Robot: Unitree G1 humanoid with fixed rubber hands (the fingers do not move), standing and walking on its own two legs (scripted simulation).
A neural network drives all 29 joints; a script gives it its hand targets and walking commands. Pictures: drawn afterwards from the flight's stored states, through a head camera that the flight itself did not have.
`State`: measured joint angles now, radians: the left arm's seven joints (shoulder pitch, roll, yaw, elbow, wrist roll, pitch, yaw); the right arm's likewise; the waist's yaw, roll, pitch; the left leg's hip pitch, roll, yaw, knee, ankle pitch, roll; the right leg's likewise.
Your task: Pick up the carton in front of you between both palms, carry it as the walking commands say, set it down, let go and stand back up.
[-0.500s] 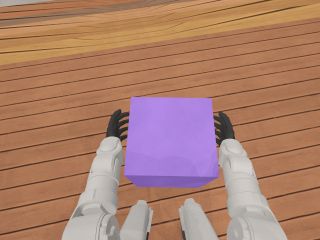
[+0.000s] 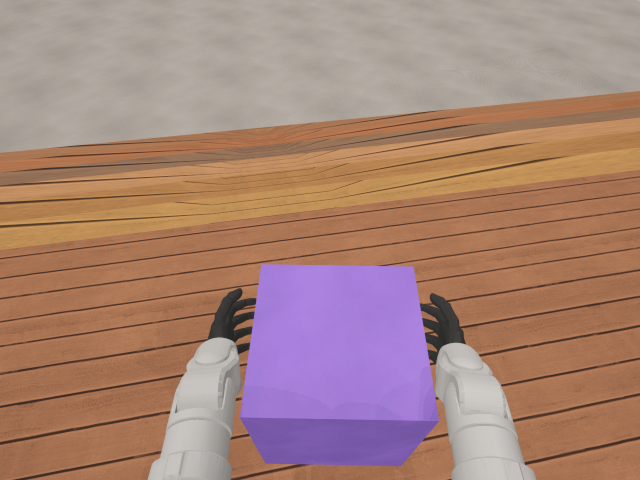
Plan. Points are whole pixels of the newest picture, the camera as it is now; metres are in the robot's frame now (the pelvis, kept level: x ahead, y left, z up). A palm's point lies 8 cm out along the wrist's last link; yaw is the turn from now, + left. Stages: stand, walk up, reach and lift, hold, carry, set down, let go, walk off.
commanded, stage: reach and lift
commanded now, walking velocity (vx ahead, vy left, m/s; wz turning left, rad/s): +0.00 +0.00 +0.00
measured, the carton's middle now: (335, 371) +0.29 +0.00 -0.07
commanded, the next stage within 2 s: hold in 1.10 s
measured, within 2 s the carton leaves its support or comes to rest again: neither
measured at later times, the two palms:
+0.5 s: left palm (217, 339) +0.28 +0.15 +0.04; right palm (457, 344) +0.28 -0.15 +0.03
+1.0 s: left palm (215, 332) +0.28 +0.15 +0.05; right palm (457, 337) +0.28 -0.15 +0.04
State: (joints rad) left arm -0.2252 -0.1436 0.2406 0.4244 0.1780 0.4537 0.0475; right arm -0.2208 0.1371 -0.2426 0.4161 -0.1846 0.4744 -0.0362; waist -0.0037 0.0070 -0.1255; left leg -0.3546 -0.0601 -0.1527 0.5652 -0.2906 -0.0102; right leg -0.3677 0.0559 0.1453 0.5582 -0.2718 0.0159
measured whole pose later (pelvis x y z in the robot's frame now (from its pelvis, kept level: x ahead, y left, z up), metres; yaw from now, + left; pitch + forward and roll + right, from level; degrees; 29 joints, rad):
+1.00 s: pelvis +0.00 +0.00 +0.01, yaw +0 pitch -4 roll +0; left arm -0.25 -0.15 0.23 0.29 0.26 0.67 -0.01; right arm -0.24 0.15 -0.22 0.28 -0.26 0.69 0.00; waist 0.00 0.00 -0.01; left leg -0.08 -0.04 -0.15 0.38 -0.22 -0.01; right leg -0.10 0.04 0.14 0.37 -0.20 0.01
